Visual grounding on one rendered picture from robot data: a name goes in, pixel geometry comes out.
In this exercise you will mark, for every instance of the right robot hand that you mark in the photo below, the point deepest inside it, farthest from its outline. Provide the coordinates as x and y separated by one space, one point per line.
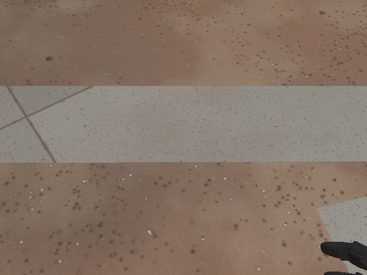
354 252

